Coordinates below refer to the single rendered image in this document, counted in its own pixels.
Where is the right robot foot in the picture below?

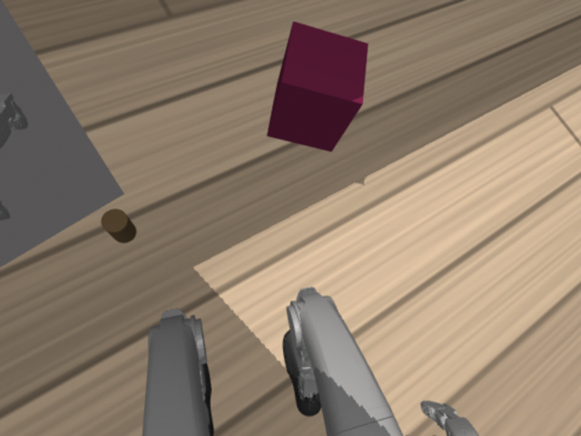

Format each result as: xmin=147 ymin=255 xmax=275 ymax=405
xmin=282 ymin=331 xmax=321 ymax=416

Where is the left robot hand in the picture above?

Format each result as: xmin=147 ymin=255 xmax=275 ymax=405
xmin=0 ymin=94 xmax=28 ymax=220

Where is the right robot hand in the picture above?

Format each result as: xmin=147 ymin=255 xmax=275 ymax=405
xmin=420 ymin=401 xmax=479 ymax=436

